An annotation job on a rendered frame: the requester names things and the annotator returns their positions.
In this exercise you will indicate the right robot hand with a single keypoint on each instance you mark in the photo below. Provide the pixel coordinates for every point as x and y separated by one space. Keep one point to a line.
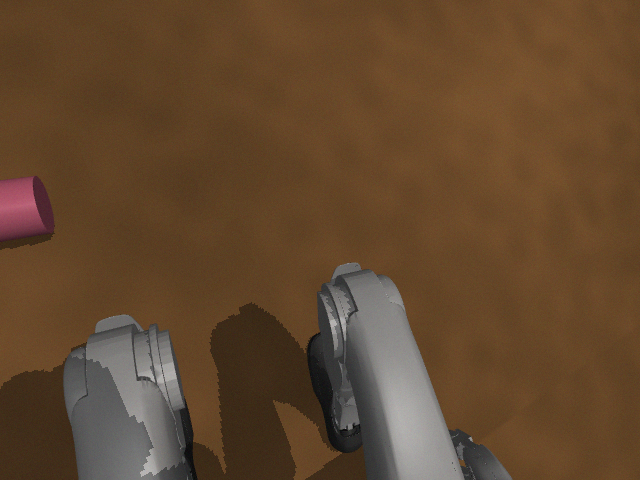
481 463

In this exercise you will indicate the left robot foot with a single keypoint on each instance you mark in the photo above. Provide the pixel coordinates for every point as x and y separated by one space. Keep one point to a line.
188 434

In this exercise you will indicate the right robot foot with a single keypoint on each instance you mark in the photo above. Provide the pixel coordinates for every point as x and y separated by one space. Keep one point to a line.
344 440

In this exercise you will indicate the bottle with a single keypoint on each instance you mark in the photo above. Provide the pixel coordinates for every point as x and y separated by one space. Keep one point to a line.
25 209

